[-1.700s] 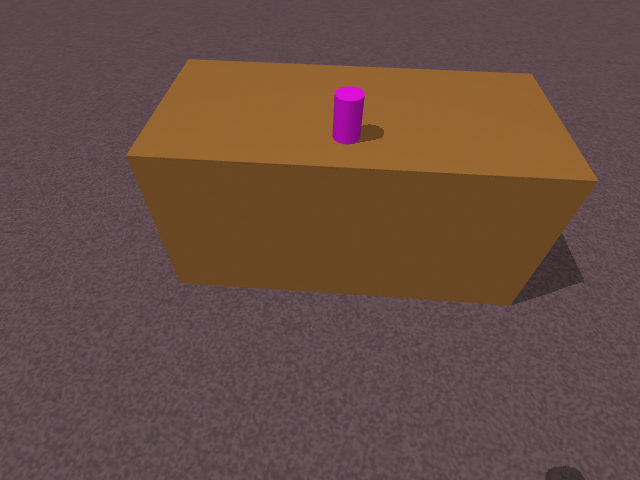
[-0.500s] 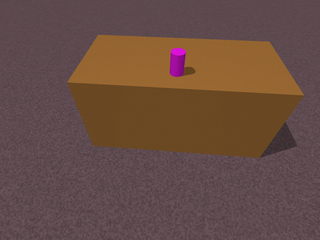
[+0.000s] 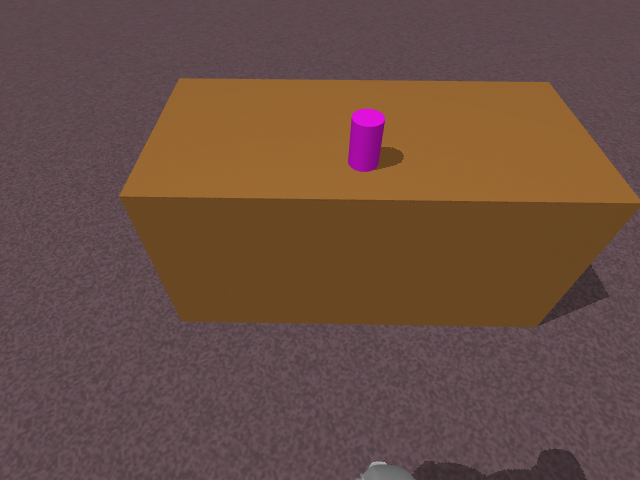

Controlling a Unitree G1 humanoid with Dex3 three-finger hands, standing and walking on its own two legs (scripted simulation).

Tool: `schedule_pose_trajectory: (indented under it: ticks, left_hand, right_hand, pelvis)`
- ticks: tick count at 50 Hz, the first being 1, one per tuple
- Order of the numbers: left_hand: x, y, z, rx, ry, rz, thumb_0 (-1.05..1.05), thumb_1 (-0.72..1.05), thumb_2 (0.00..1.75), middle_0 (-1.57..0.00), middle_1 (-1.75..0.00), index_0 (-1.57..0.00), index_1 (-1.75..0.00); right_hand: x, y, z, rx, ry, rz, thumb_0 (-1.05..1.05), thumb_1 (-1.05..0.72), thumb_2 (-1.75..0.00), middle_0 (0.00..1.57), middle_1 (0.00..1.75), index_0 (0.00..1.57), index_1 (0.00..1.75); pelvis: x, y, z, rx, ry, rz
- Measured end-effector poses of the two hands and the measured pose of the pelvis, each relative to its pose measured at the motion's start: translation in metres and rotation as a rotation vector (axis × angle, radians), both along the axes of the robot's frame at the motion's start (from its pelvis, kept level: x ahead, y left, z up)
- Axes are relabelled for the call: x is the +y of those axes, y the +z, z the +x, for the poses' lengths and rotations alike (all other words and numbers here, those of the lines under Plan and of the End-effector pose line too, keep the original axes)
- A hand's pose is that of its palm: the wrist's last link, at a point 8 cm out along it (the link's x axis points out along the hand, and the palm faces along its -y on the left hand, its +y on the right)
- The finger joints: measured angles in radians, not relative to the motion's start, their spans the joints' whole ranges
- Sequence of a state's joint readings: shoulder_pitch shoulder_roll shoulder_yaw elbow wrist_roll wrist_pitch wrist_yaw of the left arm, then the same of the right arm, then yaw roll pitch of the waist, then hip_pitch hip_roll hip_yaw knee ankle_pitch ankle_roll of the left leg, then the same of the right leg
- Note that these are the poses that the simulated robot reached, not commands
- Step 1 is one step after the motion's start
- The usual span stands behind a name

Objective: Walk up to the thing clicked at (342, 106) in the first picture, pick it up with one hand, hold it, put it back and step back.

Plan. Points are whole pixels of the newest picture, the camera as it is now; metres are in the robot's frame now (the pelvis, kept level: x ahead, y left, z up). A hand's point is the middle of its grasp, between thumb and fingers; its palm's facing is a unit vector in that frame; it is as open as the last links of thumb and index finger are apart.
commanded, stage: walk up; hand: right
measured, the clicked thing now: (365, 141) +0.89 -0.15 -0.10
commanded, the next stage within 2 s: none
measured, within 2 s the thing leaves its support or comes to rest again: neither
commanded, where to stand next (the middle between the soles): +0.45 +0.09 m, yaw -3 degrees
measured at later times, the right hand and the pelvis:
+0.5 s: hand (465, 384) +0.29 -0.24 -0.14, palm faces -0.09 +0.92 -0.37, open 7.4 cm; pelvis +0.19 +0.04 -0.01, yaw +0 degrees
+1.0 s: hand (408, 336) +0.39 -0.18 -0.18, palm faces -0.01 +0.95 -0.31, open 7.4 cm; pelvis +0.36 +0.08 -0.02, yaw -2 degrees
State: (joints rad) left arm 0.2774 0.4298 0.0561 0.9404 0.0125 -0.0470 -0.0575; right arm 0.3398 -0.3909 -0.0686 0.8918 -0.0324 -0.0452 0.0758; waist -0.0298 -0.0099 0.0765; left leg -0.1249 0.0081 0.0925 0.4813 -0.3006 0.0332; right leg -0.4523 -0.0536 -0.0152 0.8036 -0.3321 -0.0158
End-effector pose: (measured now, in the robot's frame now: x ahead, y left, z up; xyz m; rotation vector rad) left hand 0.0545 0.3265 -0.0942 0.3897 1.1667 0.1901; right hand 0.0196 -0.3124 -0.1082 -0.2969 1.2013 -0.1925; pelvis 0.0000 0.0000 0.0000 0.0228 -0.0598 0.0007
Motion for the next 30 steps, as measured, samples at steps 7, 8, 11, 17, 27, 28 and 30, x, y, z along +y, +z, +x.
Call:
schedule_pose_trajectory:
  ticks: [7,8,11,17,27,28,30]
  left_hand:
    - [-0.012,0.007,0.085,-0.106,-0.037,0.055,0.00,0.90,0.89,-0.20,-0.30,-0.20,-0.30]
    - [-0.013,0.008,0.092,-0.120,-0.033,0.058,0.00,0.90,0.89,-0.20,-0.30,-0.20,-0.30]
    - [-0.016,0.016,0.106,-0.135,-0.014,0.054,0.00,0.90,0.89,-0.20,-0.30,-0.20,-0.30]
    - [-0.004,0.022,0.123,-0.096,0.009,0.047,0.00,0.90,0.89,-0.20,-0.30,-0.20,-0.30]
    - [0.066,-0.017,0.165,0.021,0.044,0.031,0.00,0.89,0.89,-0.20,-0.30,-0.20,-0.30]
    - [0.072,-0.022,0.173,0.034,0.047,0.030,0.01,0.90,0.89,-0.20,-0.30,-0.20,-0.30]
    - [0.079,-0.025,0.193,0.053,0.041,0.025,0.01,0.90,0.89,-0.20,-0.30,-0.20,-0.30]
  right_hand:
    - [-0.007,-0.034,0.048,0.036,-0.007,0.043,0.01,-0.90,-0.89,0.21,0.30,0.21,0.30]
    - [-0.006,-0.036,0.059,0.040,0.000,0.045,0.01,-0.90,-0.89,0.21,0.30,0.20,0.30]
    - [-0.003,-0.032,0.097,0.021,0.030,0.049,0.01,-0.90,-0.89,0.21,0.30,0.20,0.30]
    - [0.004,-0.013,0.170,-0.045,0.080,0.034,0.01,-0.91,-0.89,0.21,0.30,0.20,0.30]
    - [0.041,0.008,0.282,-0.120,0.114,-0.069,0.01,-0.91,-0.90,0.20,0.30,0.20,0.30]
    - [0.047,0.010,0.290,-0.137,0.110,-0.078,0.01,-0.91,-0.90,0.20,0.30,0.20,0.30]
    - [0.058,0.014,0.300,-0.157,0.089,-0.078,0.01,-0.91,-0.89,0.20,0.30,0.20,0.30]
  pelvis:
    - [-0.011,-0.018,0.059,-0.006,-0.005,-0.019]
    - [-0.012,-0.018,0.066,-0.006,-0.005,-0.019]
    - [-0.009,-0.012,0.086,-0.007,0.000,-0.024]
    - [0.004,-0.001,0.127,0.008,0.003,-0.028]
    - [0.059,-0.019,0.210,0.018,0.001,-0.032]
    - [0.065,-0.020,0.217,0.014,-0.005,-0.027]
    - [0.073,-0.018,0.231,0.013,-0.008,-0.036]
